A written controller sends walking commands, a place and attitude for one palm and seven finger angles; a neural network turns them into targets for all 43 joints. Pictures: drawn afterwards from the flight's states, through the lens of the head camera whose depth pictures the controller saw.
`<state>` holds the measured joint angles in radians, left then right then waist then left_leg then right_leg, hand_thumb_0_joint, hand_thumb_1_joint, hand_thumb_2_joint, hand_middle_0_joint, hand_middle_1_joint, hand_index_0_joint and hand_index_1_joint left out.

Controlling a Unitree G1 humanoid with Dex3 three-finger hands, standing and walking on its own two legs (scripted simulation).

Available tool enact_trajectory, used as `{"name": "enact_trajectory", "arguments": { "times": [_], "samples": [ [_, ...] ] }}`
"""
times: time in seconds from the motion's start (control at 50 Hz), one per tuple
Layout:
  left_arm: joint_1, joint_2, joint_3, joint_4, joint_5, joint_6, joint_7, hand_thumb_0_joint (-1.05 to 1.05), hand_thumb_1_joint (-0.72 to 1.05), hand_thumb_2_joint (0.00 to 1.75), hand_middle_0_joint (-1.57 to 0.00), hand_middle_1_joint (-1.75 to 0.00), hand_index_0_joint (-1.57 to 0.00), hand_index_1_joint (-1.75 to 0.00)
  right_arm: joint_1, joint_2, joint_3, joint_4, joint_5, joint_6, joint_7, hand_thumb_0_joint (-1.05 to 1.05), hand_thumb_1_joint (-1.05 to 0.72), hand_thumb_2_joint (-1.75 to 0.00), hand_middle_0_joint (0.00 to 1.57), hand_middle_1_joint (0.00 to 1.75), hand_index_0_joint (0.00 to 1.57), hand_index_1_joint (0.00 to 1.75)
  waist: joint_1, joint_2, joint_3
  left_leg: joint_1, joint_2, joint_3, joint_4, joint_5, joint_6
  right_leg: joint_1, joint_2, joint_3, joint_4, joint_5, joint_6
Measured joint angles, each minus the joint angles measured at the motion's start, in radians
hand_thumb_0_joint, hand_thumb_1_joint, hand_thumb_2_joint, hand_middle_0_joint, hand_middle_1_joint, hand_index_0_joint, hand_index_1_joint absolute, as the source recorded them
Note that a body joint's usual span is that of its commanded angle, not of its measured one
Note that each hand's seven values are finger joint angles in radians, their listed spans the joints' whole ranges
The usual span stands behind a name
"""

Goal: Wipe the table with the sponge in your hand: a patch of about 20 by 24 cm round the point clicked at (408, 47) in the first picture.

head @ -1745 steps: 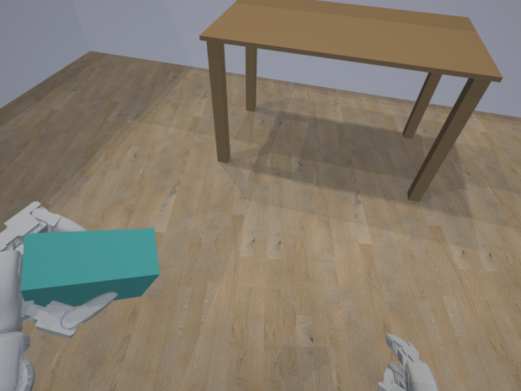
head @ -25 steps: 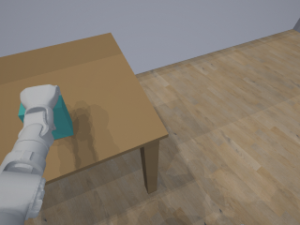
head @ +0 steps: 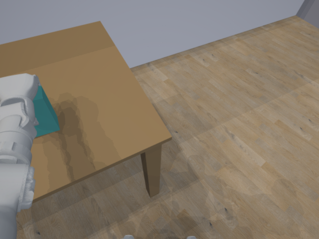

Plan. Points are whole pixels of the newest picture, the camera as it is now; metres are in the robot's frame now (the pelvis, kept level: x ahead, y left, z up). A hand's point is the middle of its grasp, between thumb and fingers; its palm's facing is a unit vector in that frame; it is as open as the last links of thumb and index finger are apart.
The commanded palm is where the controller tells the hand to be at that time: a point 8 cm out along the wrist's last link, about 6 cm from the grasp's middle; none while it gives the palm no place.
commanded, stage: wipe forward along the middle lane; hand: left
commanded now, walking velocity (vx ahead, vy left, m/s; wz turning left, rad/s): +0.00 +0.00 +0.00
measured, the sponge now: (33, 119) +0.43 +0.35 +0.02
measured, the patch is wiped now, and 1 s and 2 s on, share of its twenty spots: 0.95 0.95 0.95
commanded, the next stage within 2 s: slide back across to the first lane in 0.34 s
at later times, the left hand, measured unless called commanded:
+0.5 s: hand (22, 90) +0.48 +0.37 +0.07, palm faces -0.16 +0.05 -0.99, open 10.0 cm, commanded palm +0.48 +0.36 +0.11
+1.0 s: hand out of the picture +0.46 +0.42 +0.07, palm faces -0.16 +0.02 -0.99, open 10.0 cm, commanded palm +0.45 +0.41 +0.12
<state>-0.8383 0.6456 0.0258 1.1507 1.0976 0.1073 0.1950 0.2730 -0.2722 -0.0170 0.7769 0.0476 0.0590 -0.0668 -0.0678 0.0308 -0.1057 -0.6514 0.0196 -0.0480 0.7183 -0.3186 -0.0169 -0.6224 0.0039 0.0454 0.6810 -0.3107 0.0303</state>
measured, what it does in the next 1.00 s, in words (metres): stands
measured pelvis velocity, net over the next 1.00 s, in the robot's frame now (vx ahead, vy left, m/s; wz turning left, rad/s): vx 0.03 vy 0.02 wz -0.01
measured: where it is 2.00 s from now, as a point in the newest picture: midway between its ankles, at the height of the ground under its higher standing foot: outside the picture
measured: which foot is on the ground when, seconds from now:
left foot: down 0.00-1.00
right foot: down 0.00-1.00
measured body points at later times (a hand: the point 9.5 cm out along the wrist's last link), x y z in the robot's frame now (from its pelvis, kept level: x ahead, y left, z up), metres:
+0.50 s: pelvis +0.01 +0.01 -0.01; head +0.12 +0.02 +0.43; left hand +0.49 +0.36 +0.12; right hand +0.03 -0.27 -0.13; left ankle +0.01 +0.13 -0.71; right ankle +0.01 -0.14 -0.71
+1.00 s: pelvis +0.03 +0.02 +0.00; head +0.13 +0.03 +0.44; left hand +0.46 +0.41 +0.13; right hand +0.07 -0.27 -0.13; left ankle +0.01 +0.13 -0.71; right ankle +0.01 -0.14 -0.71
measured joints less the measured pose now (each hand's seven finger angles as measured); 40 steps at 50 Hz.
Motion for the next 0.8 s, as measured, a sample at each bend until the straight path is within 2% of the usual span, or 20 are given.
{"name": "enact_trajectory", "arguments": {
  "times": [0.18, 0.3, 0.48, 0.64, 0.8],
  "samples": [
    [-0.042, 0.041, 0.021, 0.03, 0.006, -0.017, -0.006, 0.02, -0.52, 1.09, -0.77, -1.32, -0.76, -1.36, 0.012, 0.001, 0.003, -0.003, -0.001, 0.002, 0.008, 0.01, -0.9, -0.9, 0.2, 0.3, 0.2, 0.3, -0.013, -0.005, -0.003, -0.036, 0.001, 0.002, 0.023, -0.014, 0.004, -0.032, 0.002, 0.002, 0.013, -0.007, 0.004],
    [-0.082, 0.064, 0.009, 0.052, 0.02, -0.014, -0.018, 0.02, -0.52, 1.09, -0.77, -1.32, -0.76, -1.37, 0.021, 0.0, 0.005, -0.009, -0.002, 0.004, 0.011, 0.01, -0.9, -0.9, 0.2, 0.3, 0.2, 0.3, -0.022, -0.006, -0.003, -0.061, 0.001, 0.0, 0.038, -0.021, 0.006, -0.053, 0.002, 0.001, 0.02, -0.011, 0.006],
    [-0.15, 0.126, 0.022, 0.088, 0.027, -0.024, -0.06, 0.01, -0.52, 1.09, -0.77, -1.32, -0.76, -1.37, 0.031, -0.001, 0.016, -0.02, -0.004, 0.01, 0.008, 0.01, -0.9, -0.9, 0.2, 0.3, 0.2, 0.3, -0.046, -0.008, 0.006, -0.103, 0.002, 0.001, 0.059, -0.03, 0.01, -0.09, 0.004, 0.002, 0.03, -0.015, 0.009],
    [-0.093, 0.147, 0.075, 0.034, 0.025, -0.066, -0.091, 0.01, -0.52, 1.09, -0.76, -1.33, -0.75, -1.37, 0.059, -0.003, 0.013, -0.022, -0.005, 0.034, 0.01, 0.01, -0.9, -0.9, 0.2, 0.3, 0.2, 0.3, -0.041, -0.002, 0.002, -0.093, 0.008, 0.012, 0.057, -0.044, 0.015, -0.079, 0.009, 0.013, 0.016, -0.018, 0.012],
    [-0.021, 0.146, 0.127, -0.001, 0.022, -0.09, -0.064, 0.01, -0.51, 1.09, -0.76, -1.34, -0.75, -1.38, 0.053, -0.004, 0.011, -0.011, -0.004, 0.052, 0.024, 0.01, -0.9, -0.9, 0.2, 0.3, 0.2, 0.3, -0.03, -0.003, -0.006, -0.049, 0.008, 0.015, 0.045, -0.058, 0.017, -0.034, 0.008, 0.014, -0.002, -0.028, 0.012]
  ]
}}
